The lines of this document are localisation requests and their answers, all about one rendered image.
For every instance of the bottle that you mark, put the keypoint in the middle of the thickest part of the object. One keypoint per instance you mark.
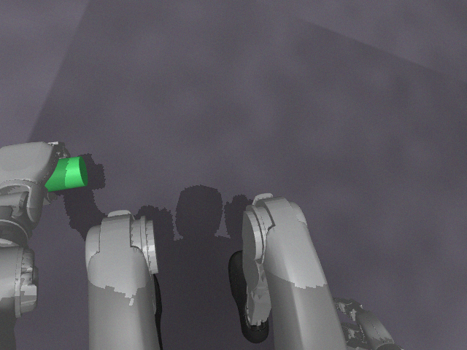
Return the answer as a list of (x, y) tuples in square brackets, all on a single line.
[(69, 173)]

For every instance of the right robot hand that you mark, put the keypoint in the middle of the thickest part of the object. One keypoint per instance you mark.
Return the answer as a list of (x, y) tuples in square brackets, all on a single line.
[(369, 333)]

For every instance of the left robot hand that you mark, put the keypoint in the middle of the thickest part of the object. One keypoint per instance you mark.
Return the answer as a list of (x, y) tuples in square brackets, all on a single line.
[(34, 162)]

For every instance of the left robot arm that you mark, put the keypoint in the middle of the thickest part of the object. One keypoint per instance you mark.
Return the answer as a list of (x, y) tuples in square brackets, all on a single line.
[(20, 211)]

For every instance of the right robot foot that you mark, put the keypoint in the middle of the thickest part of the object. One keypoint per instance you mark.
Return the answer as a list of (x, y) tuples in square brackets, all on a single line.
[(253, 333)]

